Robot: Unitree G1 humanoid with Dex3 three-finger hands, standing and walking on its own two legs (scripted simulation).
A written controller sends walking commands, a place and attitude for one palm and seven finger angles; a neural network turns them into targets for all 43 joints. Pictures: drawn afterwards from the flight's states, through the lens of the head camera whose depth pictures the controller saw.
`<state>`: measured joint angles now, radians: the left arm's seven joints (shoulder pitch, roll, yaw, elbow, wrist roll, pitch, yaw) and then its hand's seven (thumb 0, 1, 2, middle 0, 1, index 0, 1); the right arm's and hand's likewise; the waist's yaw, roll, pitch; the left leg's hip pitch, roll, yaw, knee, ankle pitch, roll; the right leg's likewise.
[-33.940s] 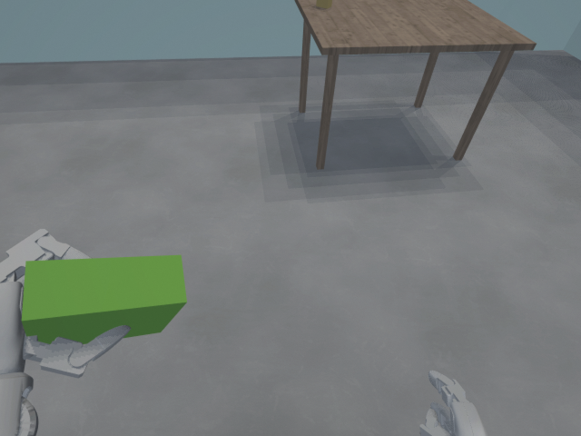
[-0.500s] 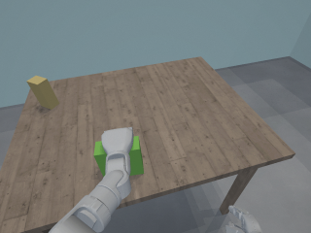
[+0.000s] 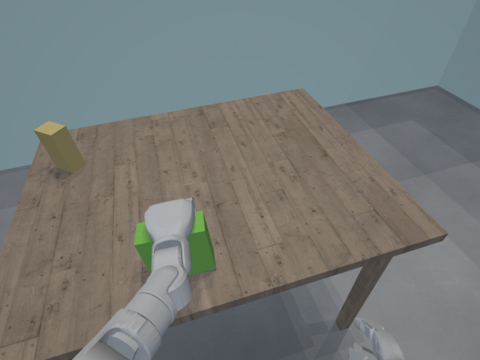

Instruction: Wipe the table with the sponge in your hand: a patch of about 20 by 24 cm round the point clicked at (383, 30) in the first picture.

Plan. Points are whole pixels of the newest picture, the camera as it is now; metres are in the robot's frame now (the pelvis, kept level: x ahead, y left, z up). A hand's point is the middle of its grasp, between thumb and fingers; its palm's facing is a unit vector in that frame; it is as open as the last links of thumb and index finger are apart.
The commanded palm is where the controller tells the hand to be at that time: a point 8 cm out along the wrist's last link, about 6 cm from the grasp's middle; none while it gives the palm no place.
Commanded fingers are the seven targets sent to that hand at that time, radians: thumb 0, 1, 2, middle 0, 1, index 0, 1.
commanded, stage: slide back across to the middle lane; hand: left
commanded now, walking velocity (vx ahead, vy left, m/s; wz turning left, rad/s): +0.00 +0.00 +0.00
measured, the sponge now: (181, 253) +0.33 +0.16 -0.04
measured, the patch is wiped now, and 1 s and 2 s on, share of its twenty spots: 1.00 1.00 1.00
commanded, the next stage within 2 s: wipe forward along the middle lane in 0.42 s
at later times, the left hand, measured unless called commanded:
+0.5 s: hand (146, 246) +0.31 +0.21 +0.02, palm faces -0.02 -0.10 -1.00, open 9.6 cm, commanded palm +0.27 +0.21 +0.07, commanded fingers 0.00 0.10 1.30 -1.20 -1.60 -1.20 -1.60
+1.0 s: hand (138, 235) +0.34 +0.24 +0.01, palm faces -0.08 -0.03 -1.00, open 9.6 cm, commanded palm +0.31 +0.23 +0.05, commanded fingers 0.00 0.10 1.30 -1.20 -1.60 -1.20 -1.60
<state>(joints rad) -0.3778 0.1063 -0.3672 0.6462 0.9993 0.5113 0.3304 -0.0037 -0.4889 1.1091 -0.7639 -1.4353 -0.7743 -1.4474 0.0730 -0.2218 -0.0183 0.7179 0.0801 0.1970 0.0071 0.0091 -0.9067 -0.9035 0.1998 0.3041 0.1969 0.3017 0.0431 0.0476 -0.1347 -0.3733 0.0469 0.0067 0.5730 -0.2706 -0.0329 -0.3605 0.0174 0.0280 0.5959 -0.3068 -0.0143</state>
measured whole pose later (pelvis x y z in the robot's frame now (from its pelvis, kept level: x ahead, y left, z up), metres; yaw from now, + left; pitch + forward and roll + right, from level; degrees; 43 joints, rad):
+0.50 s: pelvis +0.01 +0.00 +0.00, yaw +0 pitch +2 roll +0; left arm -0.15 0.22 -0.29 0.37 1.02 0.44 0.24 -0.01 -0.49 1.11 -0.77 -1.43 -0.78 -1.44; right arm 0.03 -0.24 -0.01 0.68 0.08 0.14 0.00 0.01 -0.91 -0.90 0.20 0.30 0.20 0.30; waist 0.08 0.05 -0.11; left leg -0.30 0.04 0.01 0.55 -0.28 -0.03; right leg -0.29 0.01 0.03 0.56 -0.31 -0.01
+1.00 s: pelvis -0.01 +0.00 +0.00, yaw +1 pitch +6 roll +0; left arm -0.41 0.26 -0.21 0.68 1.04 0.36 0.24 -0.01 -0.52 1.11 -0.81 -1.39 -0.82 -1.40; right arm 0.11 -0.24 -0.01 0.73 0.07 0.14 -0.05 0.01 -0.90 -0.90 0.20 0.30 0.20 0.30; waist 0.04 0.05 -0.12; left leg -0.44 0.04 -0.01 0.61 -0.27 -0.03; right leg -0.42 0.01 0.01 0.62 -0.30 -0.01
